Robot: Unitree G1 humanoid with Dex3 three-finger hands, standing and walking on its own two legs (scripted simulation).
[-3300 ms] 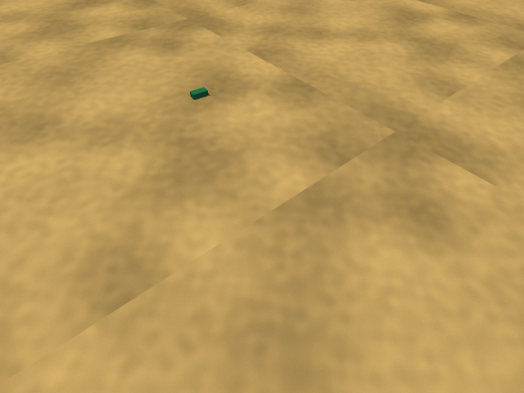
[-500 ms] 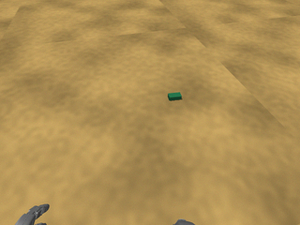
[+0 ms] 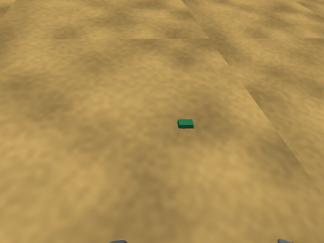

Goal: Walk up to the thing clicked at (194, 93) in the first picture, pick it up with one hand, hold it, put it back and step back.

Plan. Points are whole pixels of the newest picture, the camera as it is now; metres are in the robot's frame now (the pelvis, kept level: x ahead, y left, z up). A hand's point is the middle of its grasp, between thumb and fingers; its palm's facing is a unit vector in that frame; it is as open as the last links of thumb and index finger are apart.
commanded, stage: walk up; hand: left
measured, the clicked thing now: (185, 123) +1.11 -0.23 -0.73
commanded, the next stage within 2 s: none
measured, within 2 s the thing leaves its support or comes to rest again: neither
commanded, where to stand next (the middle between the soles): +0.76 -0.45 m, yaw +6 degrees
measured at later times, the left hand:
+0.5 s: hand (117, 204) +0.25 +0.13 -0.12, palm faces +0.01 -0.93 -0.37, open 7.4 cm
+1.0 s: hand (158, 151) +0.45 +0.02 -0.13, palm faces -0.06 -0.93 -0.36, open 7.4 cm
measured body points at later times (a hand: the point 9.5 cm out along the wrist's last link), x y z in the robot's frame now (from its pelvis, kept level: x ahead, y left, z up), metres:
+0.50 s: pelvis +0.19 -0.15 +0.01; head +0.21 -0.15 +0.46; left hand +0.25 +0.18 -0.09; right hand +0.27 -0.49 -0.10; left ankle +0.24 -0.03 -0.67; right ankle +0.21 -0.26 -0.72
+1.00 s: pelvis +0.36 -0.28 +0.00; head +0.36 -0.27 +0.45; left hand +0.45 +0.06 -0.11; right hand +0.37 -0.65 -0.09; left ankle +0.34 -0.08 -0.71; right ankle +0.45 -0.44 -0.71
